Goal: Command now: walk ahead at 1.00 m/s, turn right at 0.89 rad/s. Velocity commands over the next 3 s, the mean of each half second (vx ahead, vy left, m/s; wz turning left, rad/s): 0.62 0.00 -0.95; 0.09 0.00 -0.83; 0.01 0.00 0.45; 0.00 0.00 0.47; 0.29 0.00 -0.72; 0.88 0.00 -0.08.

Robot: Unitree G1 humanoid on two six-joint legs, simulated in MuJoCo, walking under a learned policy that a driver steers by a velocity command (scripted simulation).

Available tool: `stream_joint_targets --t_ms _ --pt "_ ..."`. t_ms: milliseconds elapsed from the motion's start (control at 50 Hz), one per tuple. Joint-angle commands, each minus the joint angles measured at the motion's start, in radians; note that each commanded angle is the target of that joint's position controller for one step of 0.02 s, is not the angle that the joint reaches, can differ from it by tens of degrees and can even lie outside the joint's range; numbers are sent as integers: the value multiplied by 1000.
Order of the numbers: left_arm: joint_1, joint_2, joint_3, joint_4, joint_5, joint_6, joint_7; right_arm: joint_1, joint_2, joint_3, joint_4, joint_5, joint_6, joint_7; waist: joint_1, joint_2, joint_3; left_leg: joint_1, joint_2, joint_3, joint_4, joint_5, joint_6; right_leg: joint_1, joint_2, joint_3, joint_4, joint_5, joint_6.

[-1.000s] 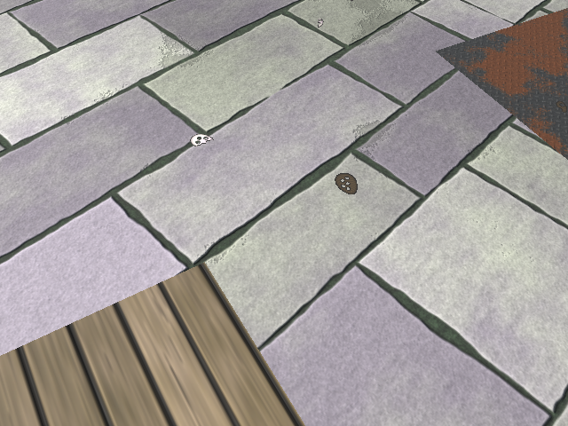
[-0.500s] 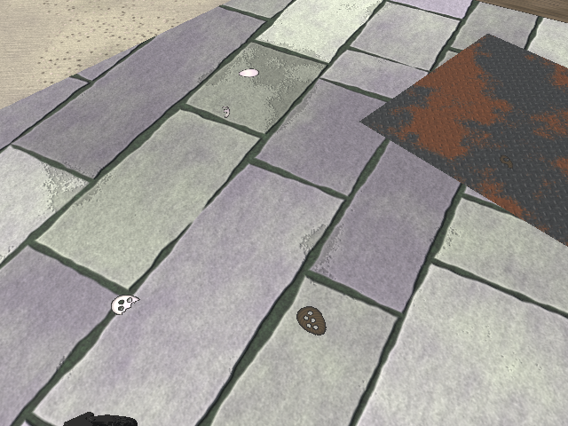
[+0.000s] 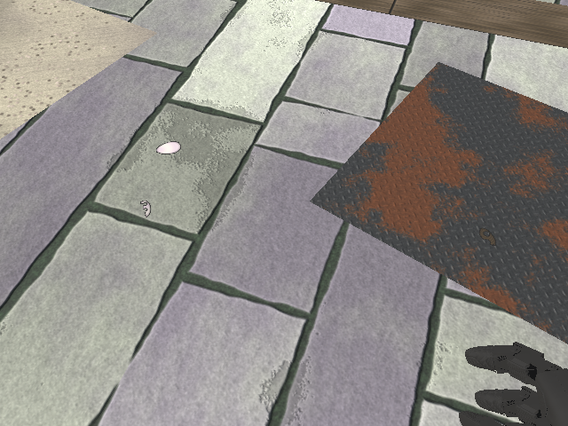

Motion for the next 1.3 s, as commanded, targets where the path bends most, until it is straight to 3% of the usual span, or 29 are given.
stream_joint_targets --t_ms 20,60,100,120,140,160,180,220,240,260,280,340,420,460,480,500,520,540,580,680,880,920,940,980,1040,1120,1260,1280,1300 --pt "-90 172 44 -90 -12 -24 0 -29 -95 -25 -60 14 -4 -4 -56 -27 38 386 -85 79 -119 138 16 -311 -205 194 -83 526 -74" --pt "-80 205 51 -84 -4 -16 10 74 -153 -49 -32 10 -9 -22 -101 -20 -53 508 -134 77 -165 2 37 -187 -202 192 129 796 -30" --pt "-149 208 48 -99 10 -23 4 432 -242 -94 46 2 -19 -58 -301 -9 -241 932 -50 20 -129 -189 65 -351 -139 142 612 722 15" --pt "-143 37 6 -142 -2 -32 10 591 -316 -118 71 -38 -22 -74 -313 213 -371 1175 249 -322 -192 -540 113 -592 -50 40 981 4 25" --pt "-59 31 -14 -194 -28 -22 18 492 -352 -129 63 -34 -15 -61 -198 439 -459 1180 421 -803 -383 -508 200 -758 -40 -57 1164 -202 43" --pt "-157 112 -2 -162 6 1 32 377 -227 -111 37 -24 -10 -55 -199 213 -272 1025 355 -651 -376 -383 197 -813 -137 -88 1173 -101 45" --pt "-227 114 3 -160 18 13 27 330 -145 -89 45 -19 -12 -50 -195 89 -149 895 307 -422 -333 -70 194 -802 -172 -114 1128 -48 61" --pt "-273 70 6 -177 34 41 6 364 -99 -70 95 -11 -15 -46 -167 51 -59 755 236 -151 -311 422 178 -775 -205 -137 1086 -86 83" --pt "-275 38 0 -196 31 58 -2 383 -98 -70 122 4 -24 -39 -149 123 -45 730 240 -97 -316 489 170 -786 -218 -141 1052 -113 93" --pt "-259 42 10 -233 -82 61 6 211 -94 -88 85 61 -38 -51 -95 239 -4 692 181 -21 -351 448 153 -791 -283 -116 991 -87 112" --pt "-306 37 0 -250 -91 67 3 139 -75 -83 76 73 -44 -58 -86 211 23 615 173 38 -396 403 142 -774 -292 -139 881 -57 124" --pt "-323 18 -6 -276 -29 62 -26 58 -164 -115 64 70 -40 -77 -59 126 -3 458 106 226 -426 400 120 -496 -247 -242 488 261 146" --pt "-188 121 47 -247 -20 82 -47 66 -237 -144 65 110 -34 -75 18 102 -118 536 101 277 -175 663 95 -225 -137 -307 395 324 63" --pt "-23 205 97 -207 -26 87 -28 66 -183 -130 49 96 -20 -63 98 -27 -164 353 39 258 223 227 49 81 -122 -240 317 412 -13" --pt "-99 249 95 -230 -33 86 -2 123 -64 -96 47 33 -12 -48 9 -321 -104 174 -120 262 590 -606 -1 117 -218 -33 278 807 -89" --pt "-220 290 75 -338 16 62 -12 283 -97 -87 31 26 -15 -36 -110 -338 -290 30 -201 71 841 -732 -30 223 -434 422 259 1034 -306" --pt "-248 292 86 -383 20 54 -26 269 -200 -100 7 49 -25 -30 -66 -216 -443 -18 -191 -68 885 -621 -22 279 -509 588 125 706 -377" --pt "-300 271 84 -392 0 51 -27 185 -226 -103 -13 64 -30 -33 -79 -92 -361 -57 -162 -88 782 -515 -4 176 -474 607 47 310 -322" --pt "-386 185 57 -407 -29 49 -13 121 -212 -107 -1 40 -12 -57 -123 28 -190 19 -118 -95 621 -440 -7 -75 -368 466 53 302 -212" --pt "-379 186 69 -395 -20 89 45 83 -116 -94 4 26 5 -47 -139 14 -184 202 -171 -42 272 -344 -45 -274 -232 253 129 731 -123" --pt "-393 88 37 -399 -21 123 47 69 -108 -113 12 38 10 -26 -124 -153 -164 472 -156 -47 -254 -30 0 -319 -172 340 267 263 9" --pt "-232 22 12 -373 -4 118 47 32 -185 -121 -33 2 22 -34 -45 175 -151 627 174 -343 -309 332 176 -517 39 122 645 -377 120" --pt "-247 125 45 -394 -7 105 45 79 -225 -138 -14 -16 22 -34 -48 296 -127 536 309 -599 -393 231 328 -615 15 68 840 -381 171" --pt "-307 194 65 -345 -11 115 54 42 -132 -115 -27 14 26 -41 -77 113 -67 467 185 -419 -367 -28 282 -618 -62 40 983 -210 211" --pt "-308 39 13 -327 12 126 49 39 -72 -73 -8 31 37 -37 -65 78 -56 399 45 -304 -398 -172 212 -521 -106 -32 903 -131 241" --pt "-412 29 6 -345 0 95 47 158 -203 -128 5 49 74 -34 -149 205 -59 505 -7 -333 -382 -135 223 -453 -113 -143 518 -179 250" --pt "-279 75 32 -244 -22 59 38 178 -181 -143 0 93 89 -55 -90 185 -157 435 -42 -430 -326 -168 161 -104 -151 -90 48 102 144" --pt "-254 128 44 -238 0 61 41 178 -139 -133 -13 88 88 -57 -90 58 -173 266 -105 -329 -197 -310 105 24 -306 25 53 132 68" --pt "-290 175 55 -231 38 67 37 159 -121 -129 -52 88 78 -50 -112 -254 -107 69 -236 -90 7 -484 52 -19 -500 226 28 346 -65"
Next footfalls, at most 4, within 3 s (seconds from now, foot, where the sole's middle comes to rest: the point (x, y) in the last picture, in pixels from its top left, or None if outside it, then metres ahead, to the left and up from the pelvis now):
0.10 left None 0.32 0.18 -0.77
0.48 right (372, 398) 0.55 -0.11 -0.77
0.90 left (330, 324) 0.73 -0.01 -0.77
1.26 right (362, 418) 0.50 -0.09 -0.77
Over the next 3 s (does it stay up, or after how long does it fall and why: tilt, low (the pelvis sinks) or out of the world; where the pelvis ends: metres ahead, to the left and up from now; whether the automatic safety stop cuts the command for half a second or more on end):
stays up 0.99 -0.35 0.00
